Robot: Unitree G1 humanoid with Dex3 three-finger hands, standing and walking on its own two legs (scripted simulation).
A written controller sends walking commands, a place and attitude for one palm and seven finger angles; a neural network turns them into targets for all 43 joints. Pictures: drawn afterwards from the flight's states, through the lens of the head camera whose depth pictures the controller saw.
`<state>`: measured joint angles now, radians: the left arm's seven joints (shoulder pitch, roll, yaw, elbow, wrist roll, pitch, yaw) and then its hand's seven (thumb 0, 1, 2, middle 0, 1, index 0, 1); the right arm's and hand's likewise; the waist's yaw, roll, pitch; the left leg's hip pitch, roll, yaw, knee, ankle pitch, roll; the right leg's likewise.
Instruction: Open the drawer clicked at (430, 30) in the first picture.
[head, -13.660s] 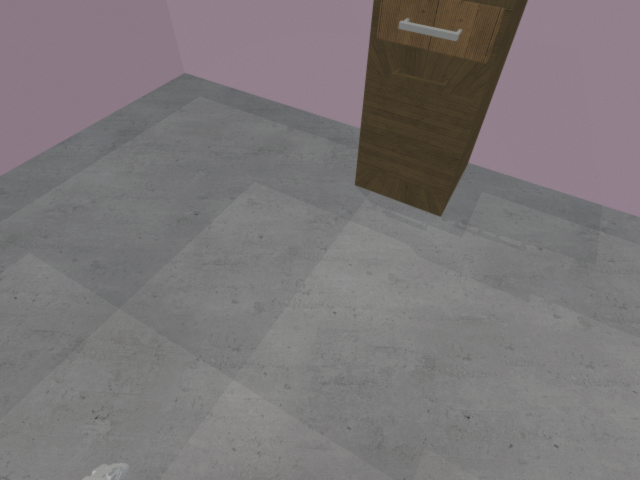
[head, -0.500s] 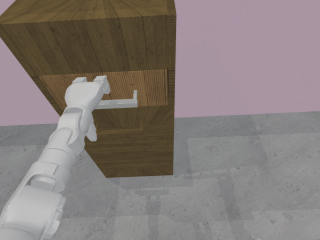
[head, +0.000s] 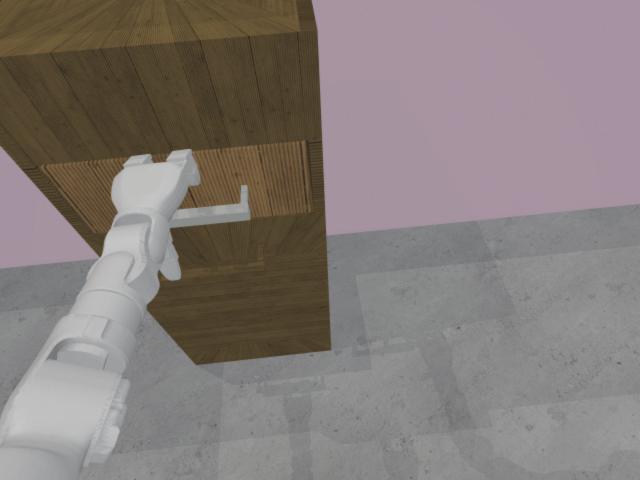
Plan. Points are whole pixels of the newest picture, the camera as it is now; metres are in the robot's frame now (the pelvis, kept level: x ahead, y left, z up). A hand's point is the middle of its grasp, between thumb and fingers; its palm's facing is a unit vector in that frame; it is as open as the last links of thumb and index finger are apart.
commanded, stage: move the hooked fingers above the handle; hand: left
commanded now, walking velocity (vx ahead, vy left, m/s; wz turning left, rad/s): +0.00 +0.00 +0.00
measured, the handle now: (188, 207) +0.51 +0.20 +0.02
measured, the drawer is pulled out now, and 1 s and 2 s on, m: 0.00 0.00 0.00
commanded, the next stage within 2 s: lower the fingers behind the handle in 0.38 s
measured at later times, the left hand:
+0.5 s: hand (164, 215) +0.46 +0.21 +0.07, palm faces -0.06 -0.05 -1.00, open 13.8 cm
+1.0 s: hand (170, 232) +0.45 +0.21 +0.04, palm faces -0.04 -0.04 -1.00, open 13.8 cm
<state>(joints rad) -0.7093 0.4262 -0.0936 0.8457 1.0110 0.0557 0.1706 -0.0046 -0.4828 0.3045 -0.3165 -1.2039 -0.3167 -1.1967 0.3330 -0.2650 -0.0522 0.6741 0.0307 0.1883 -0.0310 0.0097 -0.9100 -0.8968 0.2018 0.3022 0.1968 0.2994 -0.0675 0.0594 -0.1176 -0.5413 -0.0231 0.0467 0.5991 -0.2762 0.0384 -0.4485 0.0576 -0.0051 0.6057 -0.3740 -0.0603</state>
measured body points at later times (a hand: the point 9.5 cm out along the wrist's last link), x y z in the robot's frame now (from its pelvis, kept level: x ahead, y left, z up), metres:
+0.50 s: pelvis +0.00 +0.00 +0.00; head +0.06 -0.02 +0.44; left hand +0.45 +0.21 +0.12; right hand +0.06 -0.27 -0.14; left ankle +0.00 +0.10 -0.72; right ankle -0.06 -0.08 -0.72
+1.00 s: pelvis -0.01 +0.01 -0.01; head +0.05 -0.01 +0.44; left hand +0.44 +0.21 +0.09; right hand +0.05 -0.26 -0.14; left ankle +0.00 +0.10 -0.72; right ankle -0.06 -0.08 -0.72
